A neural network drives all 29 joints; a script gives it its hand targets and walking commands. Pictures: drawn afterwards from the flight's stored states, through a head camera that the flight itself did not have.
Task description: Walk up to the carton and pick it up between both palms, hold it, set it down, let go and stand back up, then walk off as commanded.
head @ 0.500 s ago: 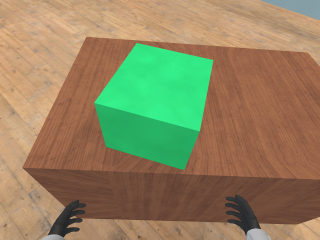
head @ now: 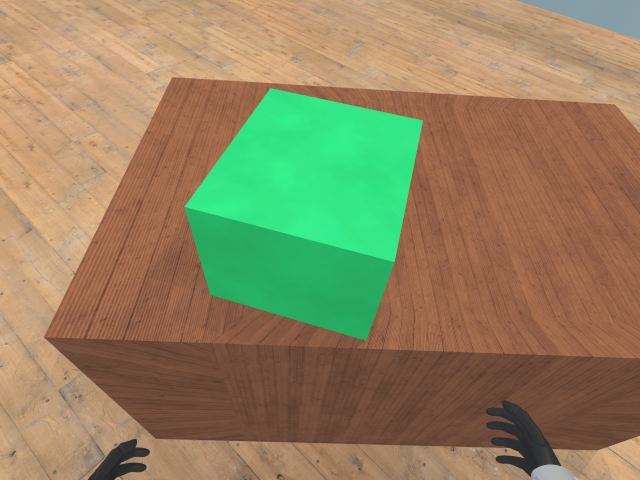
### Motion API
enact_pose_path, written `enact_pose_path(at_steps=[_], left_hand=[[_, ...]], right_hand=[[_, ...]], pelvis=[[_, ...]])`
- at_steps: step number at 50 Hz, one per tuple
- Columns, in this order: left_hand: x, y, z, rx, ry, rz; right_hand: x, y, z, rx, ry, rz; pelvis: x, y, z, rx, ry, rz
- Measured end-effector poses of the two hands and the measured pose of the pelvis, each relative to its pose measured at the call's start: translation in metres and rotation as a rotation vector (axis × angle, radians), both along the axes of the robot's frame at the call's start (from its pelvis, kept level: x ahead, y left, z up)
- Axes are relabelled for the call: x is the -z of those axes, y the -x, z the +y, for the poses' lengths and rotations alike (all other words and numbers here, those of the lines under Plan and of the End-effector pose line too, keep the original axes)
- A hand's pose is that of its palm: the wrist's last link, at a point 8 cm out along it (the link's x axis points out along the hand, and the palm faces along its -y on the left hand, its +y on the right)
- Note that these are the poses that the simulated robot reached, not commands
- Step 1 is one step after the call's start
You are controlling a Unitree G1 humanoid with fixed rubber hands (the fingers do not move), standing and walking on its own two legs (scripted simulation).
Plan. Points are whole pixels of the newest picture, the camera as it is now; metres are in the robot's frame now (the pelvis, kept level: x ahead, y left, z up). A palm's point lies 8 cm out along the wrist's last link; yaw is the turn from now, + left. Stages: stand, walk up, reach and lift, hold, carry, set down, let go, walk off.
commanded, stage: stand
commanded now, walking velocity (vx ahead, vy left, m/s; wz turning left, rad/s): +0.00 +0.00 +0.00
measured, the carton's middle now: (316, 208) +0.52 +0.00 +0.00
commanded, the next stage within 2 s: walk off in 1.94 s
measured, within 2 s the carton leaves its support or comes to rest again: neither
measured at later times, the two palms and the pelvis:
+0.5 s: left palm out of the picture +0.09 +0.27 -0.10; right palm out of the picture +0.13 -0.28 -0.07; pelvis -0.01 +0.00 +0.00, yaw +0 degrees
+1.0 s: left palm out of the picture +0.07 +0.28 -0.11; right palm out of the picture +0.12 -0.28 -0.07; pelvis -0.02 +0.01 +0.00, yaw +0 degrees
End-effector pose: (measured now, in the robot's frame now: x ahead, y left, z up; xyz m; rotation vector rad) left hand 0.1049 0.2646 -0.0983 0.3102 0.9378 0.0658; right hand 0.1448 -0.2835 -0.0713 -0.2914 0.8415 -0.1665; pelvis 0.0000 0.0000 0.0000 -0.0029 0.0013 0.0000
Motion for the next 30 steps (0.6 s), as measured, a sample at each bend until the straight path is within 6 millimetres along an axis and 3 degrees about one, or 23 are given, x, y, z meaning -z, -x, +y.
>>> enact_pose_path(at_steps=[30], left_hand=[[0.005, 0.023, 0.011, -0.011, -0.006, 0.032]], right_hand=[[0.000, 0.021, 0.004, 0.009, 0.002, 0.006]], pelvis=[[0.000, 0.013, 0.005, 0.000, 0.007, -0.018]])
